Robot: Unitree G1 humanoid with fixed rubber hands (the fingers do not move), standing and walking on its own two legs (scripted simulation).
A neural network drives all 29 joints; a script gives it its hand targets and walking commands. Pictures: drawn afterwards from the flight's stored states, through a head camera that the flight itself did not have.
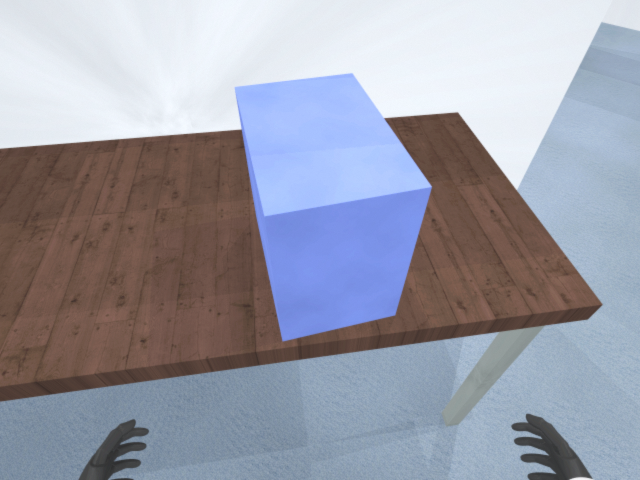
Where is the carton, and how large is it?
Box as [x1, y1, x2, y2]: [235, 73, 431, 340]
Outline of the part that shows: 352,73 235,87 256,217 282,340 395,314 431,188 427,180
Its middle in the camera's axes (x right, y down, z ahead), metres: +0.00 -0.05 +0.59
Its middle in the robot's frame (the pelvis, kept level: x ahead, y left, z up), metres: +0.48 +0.01 +0.07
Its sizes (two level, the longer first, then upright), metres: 0.280 0.182 0.265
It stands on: a table, 0.71 m high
